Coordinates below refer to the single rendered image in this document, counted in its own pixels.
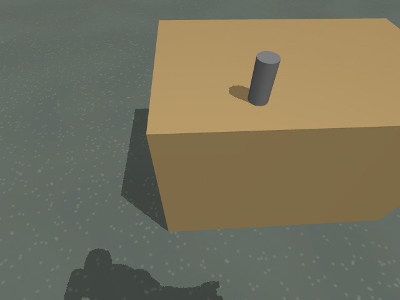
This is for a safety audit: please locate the can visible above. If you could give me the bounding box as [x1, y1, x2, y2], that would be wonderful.
[247, 51, 281, 106]

